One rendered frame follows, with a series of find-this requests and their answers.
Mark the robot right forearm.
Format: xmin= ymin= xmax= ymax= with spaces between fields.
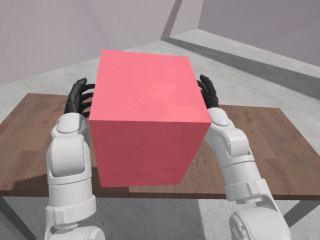
xmin=203 ymin=107 xmax=292 ymax=240

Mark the robot right hand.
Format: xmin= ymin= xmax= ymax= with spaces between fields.
xmin=196 ymin=74 xmax=219 ymax=109

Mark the table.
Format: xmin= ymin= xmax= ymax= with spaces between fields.
xmin=0 ymin=93 xmax=320 ymax=240

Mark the carton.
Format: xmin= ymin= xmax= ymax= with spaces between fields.
xmin=89 ymin=49 xmax=212 ymax=188

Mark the robot left upper arm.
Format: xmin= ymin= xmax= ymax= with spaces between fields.
xmin=50 ymin=226 xmax=106 ymax=240

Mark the robot left forearm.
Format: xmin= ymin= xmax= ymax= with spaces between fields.
xmin=44 ymin=112 xmax=97 ymax=240

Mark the robot right upper arm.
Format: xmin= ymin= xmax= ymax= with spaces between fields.
xmin=229 ymin=204 xmax=292 ymax=240

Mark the robot left hand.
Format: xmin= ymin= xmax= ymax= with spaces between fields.
xmin=64 ymin=78 xmax=95 ymax=118

